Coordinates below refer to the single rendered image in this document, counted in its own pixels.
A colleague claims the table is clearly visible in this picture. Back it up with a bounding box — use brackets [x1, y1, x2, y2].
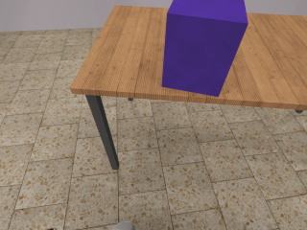
[70, 5, 307, 171]

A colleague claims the carton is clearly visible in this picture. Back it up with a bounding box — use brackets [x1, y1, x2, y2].
[161, 0, 248, 97]

